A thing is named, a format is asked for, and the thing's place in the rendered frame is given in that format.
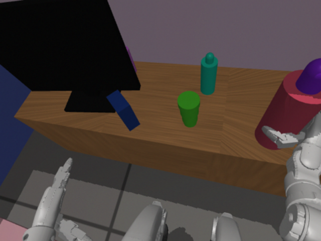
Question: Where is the left robot arm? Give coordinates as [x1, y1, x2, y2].
[22, 226, 56, 241]

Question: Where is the left robot hand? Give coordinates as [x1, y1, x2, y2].
[32, 158, 93, 241]

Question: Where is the right robot hand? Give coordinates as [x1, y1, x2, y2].
[262, 110, 321, 149]

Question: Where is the right robot arm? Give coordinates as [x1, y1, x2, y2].
[279, 143, 321, 241]

